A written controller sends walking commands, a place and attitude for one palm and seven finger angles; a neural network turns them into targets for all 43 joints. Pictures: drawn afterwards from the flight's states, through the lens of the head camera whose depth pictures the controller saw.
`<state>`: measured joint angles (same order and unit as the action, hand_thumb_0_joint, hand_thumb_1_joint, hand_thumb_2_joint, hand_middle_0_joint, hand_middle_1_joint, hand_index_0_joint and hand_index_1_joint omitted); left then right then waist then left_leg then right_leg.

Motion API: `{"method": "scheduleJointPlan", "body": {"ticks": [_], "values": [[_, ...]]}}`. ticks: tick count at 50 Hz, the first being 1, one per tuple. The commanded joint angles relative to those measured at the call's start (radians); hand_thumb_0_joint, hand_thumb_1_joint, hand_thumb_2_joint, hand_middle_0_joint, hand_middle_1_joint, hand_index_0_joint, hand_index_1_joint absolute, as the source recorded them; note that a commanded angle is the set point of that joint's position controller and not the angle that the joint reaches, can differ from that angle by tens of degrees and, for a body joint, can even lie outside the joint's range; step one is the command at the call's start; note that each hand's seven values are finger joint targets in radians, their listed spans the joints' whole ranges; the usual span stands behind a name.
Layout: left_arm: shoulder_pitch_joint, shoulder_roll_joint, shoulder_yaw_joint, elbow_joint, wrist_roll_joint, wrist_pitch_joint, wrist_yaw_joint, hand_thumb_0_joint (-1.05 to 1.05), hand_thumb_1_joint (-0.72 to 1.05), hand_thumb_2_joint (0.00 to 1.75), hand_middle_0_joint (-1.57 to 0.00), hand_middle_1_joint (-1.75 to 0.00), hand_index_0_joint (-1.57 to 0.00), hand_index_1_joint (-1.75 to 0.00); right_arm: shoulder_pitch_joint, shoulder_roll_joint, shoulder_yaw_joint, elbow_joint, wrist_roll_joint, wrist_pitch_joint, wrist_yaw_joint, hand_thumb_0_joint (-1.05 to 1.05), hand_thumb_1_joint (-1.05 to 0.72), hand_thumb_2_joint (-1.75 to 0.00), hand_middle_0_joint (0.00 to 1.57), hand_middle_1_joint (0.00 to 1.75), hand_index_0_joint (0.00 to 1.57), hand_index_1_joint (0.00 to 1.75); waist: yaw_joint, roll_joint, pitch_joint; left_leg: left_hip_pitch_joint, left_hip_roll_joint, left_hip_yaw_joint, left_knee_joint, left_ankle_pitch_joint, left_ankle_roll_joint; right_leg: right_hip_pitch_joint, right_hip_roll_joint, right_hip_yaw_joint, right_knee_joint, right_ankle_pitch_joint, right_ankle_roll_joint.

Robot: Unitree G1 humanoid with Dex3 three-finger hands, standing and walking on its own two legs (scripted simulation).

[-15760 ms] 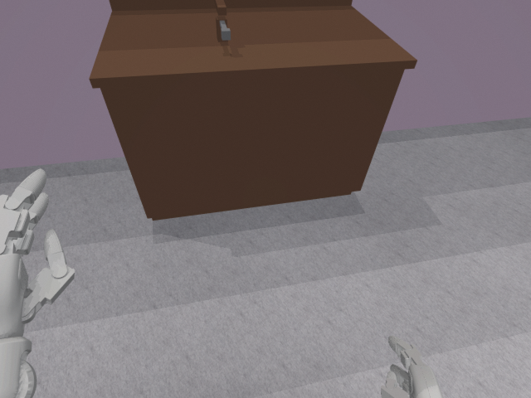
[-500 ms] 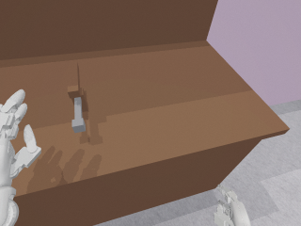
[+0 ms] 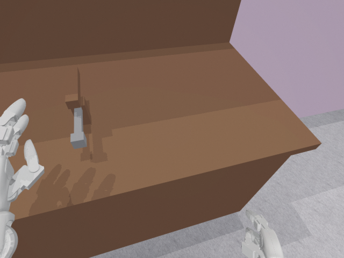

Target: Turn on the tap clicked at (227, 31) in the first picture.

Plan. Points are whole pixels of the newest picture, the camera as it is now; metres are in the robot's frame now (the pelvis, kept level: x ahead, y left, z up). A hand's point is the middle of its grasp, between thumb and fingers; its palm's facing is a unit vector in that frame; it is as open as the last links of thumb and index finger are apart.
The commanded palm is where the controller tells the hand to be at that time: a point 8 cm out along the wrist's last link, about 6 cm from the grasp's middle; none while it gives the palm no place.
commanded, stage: shuffle to correct the standing spot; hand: left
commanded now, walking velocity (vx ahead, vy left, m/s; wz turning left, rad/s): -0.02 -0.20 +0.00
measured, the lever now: (78, 140) +0.34 +0.25 +0.07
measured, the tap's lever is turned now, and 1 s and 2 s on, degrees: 0 0 0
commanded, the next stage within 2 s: none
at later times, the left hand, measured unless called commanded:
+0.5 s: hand (76, 168) +0.23 +0.19 +0.15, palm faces +0.33 -0.87 -0.36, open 7.4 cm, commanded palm +0.17 +0.23 +0.17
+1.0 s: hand (72, 171) +0.22 +0.19 +0.15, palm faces +0.33 -0.86 -0.38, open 7.4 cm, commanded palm +0.17 +0.23 +0.17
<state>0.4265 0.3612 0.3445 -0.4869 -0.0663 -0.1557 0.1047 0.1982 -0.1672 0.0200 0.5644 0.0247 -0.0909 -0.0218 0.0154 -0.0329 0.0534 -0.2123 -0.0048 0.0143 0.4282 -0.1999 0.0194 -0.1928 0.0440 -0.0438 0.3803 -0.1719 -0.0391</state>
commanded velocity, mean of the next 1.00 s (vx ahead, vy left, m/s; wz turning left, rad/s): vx -0.03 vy -0.20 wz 0.00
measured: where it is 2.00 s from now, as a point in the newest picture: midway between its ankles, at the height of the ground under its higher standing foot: outside the picture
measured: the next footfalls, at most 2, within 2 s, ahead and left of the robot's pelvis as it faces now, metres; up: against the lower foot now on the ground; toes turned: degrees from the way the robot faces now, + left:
none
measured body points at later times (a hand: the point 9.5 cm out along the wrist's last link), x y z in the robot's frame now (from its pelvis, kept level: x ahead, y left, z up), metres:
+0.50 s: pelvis +0.01 -0.05 -0.01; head +0.03 -0.04 +0.44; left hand +0.20 +0.23 +0.17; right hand +0.18 -0.29 -0.09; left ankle +0.02 +0.10 -0.74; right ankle +0.02 -0.09 -0.74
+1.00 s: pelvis +0.01 -0.05 -0.01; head +0.03 -0.04 +0.44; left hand +0.20 +0.24 +0.18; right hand +0.18 -0.28 -0.09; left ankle +0.02 +0.10 -0.74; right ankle +0.02 -0.09 -0.74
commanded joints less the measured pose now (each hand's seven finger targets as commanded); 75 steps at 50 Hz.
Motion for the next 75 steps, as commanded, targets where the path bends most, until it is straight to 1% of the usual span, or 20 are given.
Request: {"method": "scheduleJointPlan", "body": {"ticks": [1,7,8,12,13,21,22,23,27,33,38,41,42,46,51,53,57,62,66,75], "values": [[-0.055,0.173,0.122,-0.231,-0.007,-0.061,0.018,0.00,0.90,0.90,-0.20,-0.30,-0.20,-0.30,-0.085,-0.146,-0.068,-0.165,0.001,-0.044,-0.006,0.00,-0.90,-0.90,0.20,0.30,0.20,0.30,-0.006,0.112,-0.138,-0.019,0.160,-0.125,-0.087,0.009,0.006,0.076,-0.086,0.085,-0.025,0.067,0.023],[-0.016,0.192,0.139,-0.250,-0.023,-0.049,0.013,0.00,0.90,0.90,-0.20,-0.30,-0.20,-0.30,-0.097,-0.143,-0.067,-0.163,0.005,-0.038,-0.010,0.00,-0.90,-0.90,0.20,0.30,0.20,0.30,-0.009,0.103,-0.163,0.019,0.158,-0.104,-0.020,0.105,0.009,0.054,-0.096,0.095,-0.022,0.138,0.018],[-0.018,0.167,0.117,-0.240,-0.025,-0.048,0.010,0.00,0.90,0.90,-0.20,-0.30,-0.20,-0.30,-0.089,-0.148,-0.067,-0.160,-0.001,-0.034,-0.010,0.00,-0.90,-0.90,0.20,0.30,0.20,0.30,-0.012,0.092,-0.168,0.016,0.153,-0.094,-0.008,0.105,0.010,0.053,-0.096,0.093,-0.022,0.143,0.018],[0.001,0.194,0.143,-0.241,-0.034,-0.035,0.011,0.00,0.90,0.90,-0.20,-0.30,-0.20,-0.30,-0.095,-0.146,-0.072,-0.160,0.005,-0.032,-0.015,0.00,-0.90,-0.90,0.20,0.30,0.20,0.30,-0.012,0.077,-0.163,0.014,0.142,-0.077,0.036,0.081,0.008,0.035,-0.118,0.126,-0.029,0.160,0.011],[-0.002,0.170,0.121,-0.229,-0.036,-0.034,0.009,0.00,0.90,0.90,-0.20,-0.30,-0.20,-0.30,-0.088,-0.149,-0.070,-0.158,0.001,-0.027,-0.014,0.00,-0.90,-0.90,0.20,0.30,0.20,0.30,-0.015,0.058,-0.158,0.005,0.132,-0.066,0.053,0.050,0.009,0.023,-0.124,0.134,-0.039,0.143,0.016],[-0.006,0.199,0.147,-0.259,-0.043,-0.028,0.021,0.00,0.90,0.90,-0.20,-0.30,-0.20,-0.30,-0.081,-0.146,-0.077,-0.159,0.006,-0.023,-0.019,0.00,-0.90,-0.90,0.20,0.30,0.20,0.30,-0.018,0.008,-0.140,0.014,0.091,-0.033,0.136,-0.038,0.007,-0.057,-0.174,0.200,-0.099,0.016,0.017],[0.013,0.213,0.160,-0.269,-0.046,-0.027,0.026,0.00,0.90,0.90,-0.20,-0.30,-0.20,-0.30,-0.100,-0.143,-0.072,-0.154,0.009,-0.022,-0.021,0.00,-0.90,-0.90,0.20,0.30,0.20,0.30,-0.018,0.046,-0.143,0.024,0.098,-0.036,0.125,-0.020,0.010,-0.057,-0.172,0.196,-0.090,0.044,0.018],[0.009,0.191,0.140,-0.269,-0.045,-0.030,0.025,0.00,0.90,0.90,-0.20,-0.30,-0.20,-0.30,-0.089,-0.145,-0.069,-0.151,0.002,-0.019,-0.020,0.00,-0.90,-0.90,0.20,0.30,0.20,0.30,-0.021,0.043,-0.146,0.014,0.103,-0.042,0.111,0.001,0.013,-0.039,-0.163,0.174,-0.075,0.065,0.022],[0.011,0.206,0.150,-0.274,-0.043,-0.029,0.021,0.00,0.90,0.90,-0.20,-0.30,-0.20,-0.30,-0.106,-0.149,-0.071,-0.154,0.006,-0.019,-0.023,0.00,-0.90,-0.90,0.20,0.30,0.20,0.30,-0.016,0.092,-0.132,0.010,0.134,-0.063,0.063,0.038,0.020,-0.021,-0.130,0.146,-0.041,0.115,0.053],[0.024,0.199,0.145,-0.268,-0.036,-0.030,0.012,0.00,0.90,0.90,-0.20,-0.30,-0.20,-0.30,-0.086,-0.156,-0.070,-0.159,-0.003,-0.016,-0.020,0.00,-0.90,-0.90,0.20,0.30,0.20,0.30,-0.014,0.104,-0.165,-0.012,0.173,-0.087,0.034,0.133,0.027,0.054,-0.098,0.091,0.014,0.191,0.062],[0.050,0.194,0.148,-0.258,-0.042,-0.022,0.006,0.00,0.90,0.90,-0.20,-0.30,-0.20,-0.30,-0.075,-0.156,-0.075,-0.162,0.000,-0.012,-0.016,0.00,-0.90,-0.90,0.20,0.30,0.20,0.30,-0.018,0.070,-0.188,-0.003,0.155,-0.068,0.076,0.138,0.015,0.066,-0.116,0.104,0.010,0.236,0.046],[0.040,0.213,0.165,-0.270,-0.044,-0.022,0.008,0.00,0.90,0.90,-0.20,-0.30,-0.20,-0.30,-0.072,-0.155,-0.080,-0.167,0.002,-0.012,-0.017,0.00,-0.90,-0.90,0.20,0.30,0.20,0.30,-0.017,0.040,-0.181,0.000,0.139,-0.056,0.097,0.059,0.010,0.037,-0.135,0.140,-0.015,0.197,0.043],[0.047,0.212,0.162,-0.286,-0.048,-0.020,0.010,0.00,0.90,0.90,-0.20,-0.30,-0.20,-0.30,-0.085,-0.150,-0.075,-0.164,0.006,-0.013,-0.018,0.00,-0.90,-0.90,0.20,0.30,0.20,0.30,-0.020,0.065,-0.178,0.019,0.135,-0.060,0.091,0.071,0.011,0.023,-0.138,0.144,-0.013,0.206,0.031],[0.017,0.208,0.155,-0.267,-0.043,-0.018,0.015,0.00,0.90,0.90,-0.20,-0.30,-0.20,-0.30,-0.080,-0.148,-0.073,-0.164,0.003,-0.012,-0.020,0.00,-0.90,-0.90,0.20,0.30,0.20,0.30,-0.018,0.043,-0.142,-0.008,0.132,-0.060,0.083,-0.024,0.014,-0.009,-0.137,0.158,-0.049,0.079,0.045],[-0.019,0.190,0.131,-0.260,-0.039,-0.016,0.018,0.00,0.90,0.90,-0.20,-0.30,-0.20,-0.30,-0.081,-0.152,-0.071,-0.161,0.003,-0.011,-0.022,0.00,-0.90,-0.90,0.20,0.30,0.20,0.30,-0.021,0.070,-0.120,-0.017,0.139,-0.078,0.053,-0.037,0.017,-0.019,-0.126,0.153,-0.053,0.046,0.046],[-0.029,0.183,0.119,-0.269,-0.037,-0.020,0.020,0.00,0.90,0.90,-0.20,-0.30,-0.20,-0.30,-0.092,-0.150,-0.062,-0.156,0.001,-0.011,-0.022,0.00,-0.90,-0.90,0.20,0.30,0.20,0.30,-0.024,0.121,-0.115,-0.024,0.154,-0.097,0.013,-0.023,0.024,-0.008,-0.108,0.125,-0.034,0.054,0.043],[-0.014,0.205,0.137,-0.276,-0.032,-0.021,0.021,0.00,0.90,0.90,-0.20,-0.30,-0.20,-0.30,-0.100,-0.147,-0.063,-0.164,0.007,-0.014,-0.021,0.00,-0.90,-0.90,0.20,0.30,0.20,0.30,-0.017,0.136,-0.127,-0.035,0.176,-0.116,-0.015,0.000,0.028,0.031,-0.096,0.105,-0.009,0.076,0.042],[0.029,0.210,0.149,-0.271,-0.036,-0.019,0.017,0.00,0.90,0.90,-0.20,-0.30,-0.20,-0.30,-0.091,-0.148,-0.067,-0.169,0.005,-0.015,-0.018,0.00,-0.90,-0.90,0.20,0.30,0.20,0.30,-0.017,0.124,-0.154,-0.018,0.179,-0.111,0.006,0.074,0.022,0.051,-0.099,0.103,-0.003,0.133,0.031],[0.030,0.205,0.152,-0.252,-0.038,-0.015,0.014,0.00,0.90,0.90,-0.20,-0.30,-0.20,-0.30,-0.075,-0.154,-0.074,-0.171,0.003,-0.011,-0.017,0.00,-0.90,-0.90,0.20,0.30,0.20,0.30,-0.018,0.073,-0.150,-0.032,0.160,-0.093,0.031,-0.001,0.013,0.036,-0.112,0.129,-0.026,0.099,0.025],[-0.002,0.198,0.136,-0.271,-0.041,-0.014,0.020,0.00,0.90,0.90,-0.20,-0.30,-0.20,-0.30,-0.082,-0.152,-0.070,-0.164,0.004,-0.011,-0.019,0.00,-0.90,-0.90,0.20,0.30,0.20,0.30,-0.023,0.081,-0.149,-0.010,0.151,-0.088,0.052,0.034,0.013,0.014,-0.126,0.136,-0.024,0.127,0.019]]}}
